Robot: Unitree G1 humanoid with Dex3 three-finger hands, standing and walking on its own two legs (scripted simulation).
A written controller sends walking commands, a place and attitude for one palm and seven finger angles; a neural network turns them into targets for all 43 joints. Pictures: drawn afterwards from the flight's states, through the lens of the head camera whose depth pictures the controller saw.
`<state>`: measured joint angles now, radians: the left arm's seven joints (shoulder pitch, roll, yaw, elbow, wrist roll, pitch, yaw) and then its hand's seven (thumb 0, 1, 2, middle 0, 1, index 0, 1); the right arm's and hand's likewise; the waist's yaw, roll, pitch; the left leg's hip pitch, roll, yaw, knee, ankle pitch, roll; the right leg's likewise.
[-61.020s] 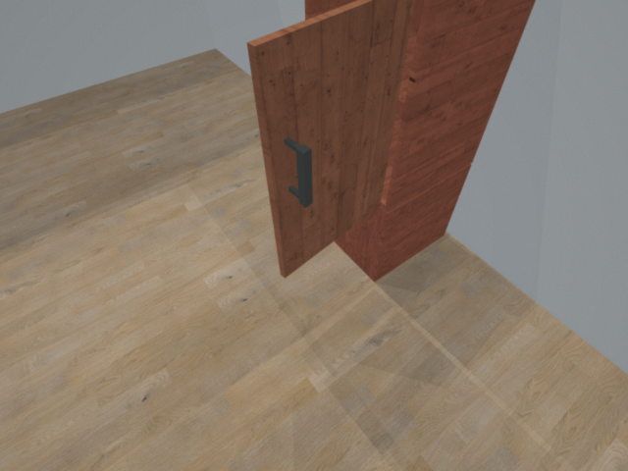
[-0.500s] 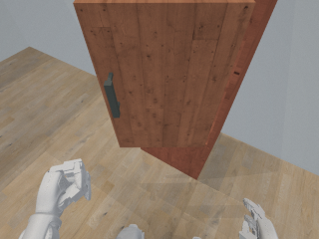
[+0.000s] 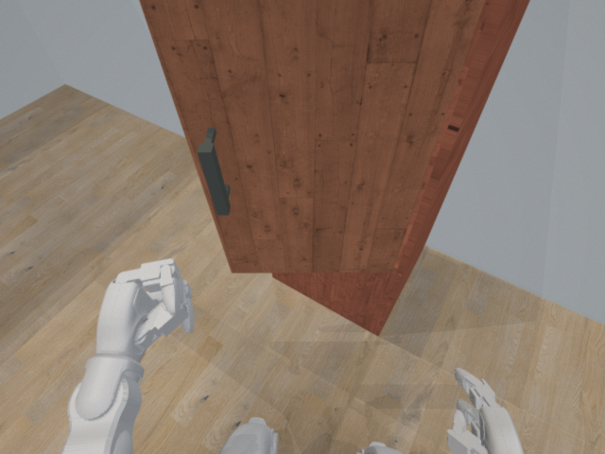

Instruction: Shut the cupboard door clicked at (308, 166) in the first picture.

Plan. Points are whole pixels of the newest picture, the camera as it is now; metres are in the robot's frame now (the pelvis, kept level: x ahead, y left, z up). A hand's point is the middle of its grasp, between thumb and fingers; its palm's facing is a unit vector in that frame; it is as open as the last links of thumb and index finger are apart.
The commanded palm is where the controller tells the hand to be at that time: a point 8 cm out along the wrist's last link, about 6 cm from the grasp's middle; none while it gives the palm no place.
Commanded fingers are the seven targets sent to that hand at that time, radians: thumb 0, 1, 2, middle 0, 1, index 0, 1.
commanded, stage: bring the fist close to the handle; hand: left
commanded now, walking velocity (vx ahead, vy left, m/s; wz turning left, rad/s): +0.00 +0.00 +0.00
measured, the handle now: (217, 173) +0.50 +0.17 +0.07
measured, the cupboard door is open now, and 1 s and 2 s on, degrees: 32 32 24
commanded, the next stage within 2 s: push the door shut along its arc in 1.14 s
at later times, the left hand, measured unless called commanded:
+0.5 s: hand (222, 256) +0.34 +0.13 +0.07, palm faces +0.02 -1.00 +0.00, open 3.1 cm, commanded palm +0.33 +0.19 +0.08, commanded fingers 0.00 0.90 0.90 -1.30 -1.50 -1.30 -1.50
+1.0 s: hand (234, 225) +0.40 +0.13 +0.07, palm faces +0.05 -1.00 -0.02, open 3.1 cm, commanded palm +0.36 +0.18 +0.08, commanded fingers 0.00 0.90 0.90 -1.30 -1.50 -1.30 -1.50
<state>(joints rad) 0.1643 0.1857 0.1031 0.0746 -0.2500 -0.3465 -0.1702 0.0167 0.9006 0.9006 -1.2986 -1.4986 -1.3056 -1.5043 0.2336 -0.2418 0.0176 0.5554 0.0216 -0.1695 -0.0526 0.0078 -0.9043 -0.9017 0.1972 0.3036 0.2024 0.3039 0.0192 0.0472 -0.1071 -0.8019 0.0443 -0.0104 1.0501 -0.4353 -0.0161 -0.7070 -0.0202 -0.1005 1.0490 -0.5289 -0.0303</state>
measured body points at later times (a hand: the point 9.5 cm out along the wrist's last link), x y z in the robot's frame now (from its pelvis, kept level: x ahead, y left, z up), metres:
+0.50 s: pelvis +0.00 +0.01 +0.01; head +0.05 +0.00 +0.46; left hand +0.34 +0.19 +0.08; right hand +0.14 -0.24 -0.10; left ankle +0.05 +0.13 -0.67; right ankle +0.00 -0.10 -0.67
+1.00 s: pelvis +0.00 +0.00 +0.01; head +0.06 -0.01 +0.46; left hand +0.39 +0.18 +0.08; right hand +0.09 -0.26 -0.11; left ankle +0.05 +0.13 -0.67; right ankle +0.00 -0.10 -0.67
